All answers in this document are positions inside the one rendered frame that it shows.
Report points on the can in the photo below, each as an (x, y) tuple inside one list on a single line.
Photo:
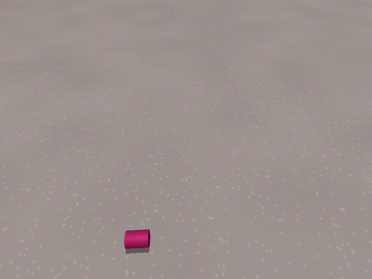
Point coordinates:
[(137, 239)]

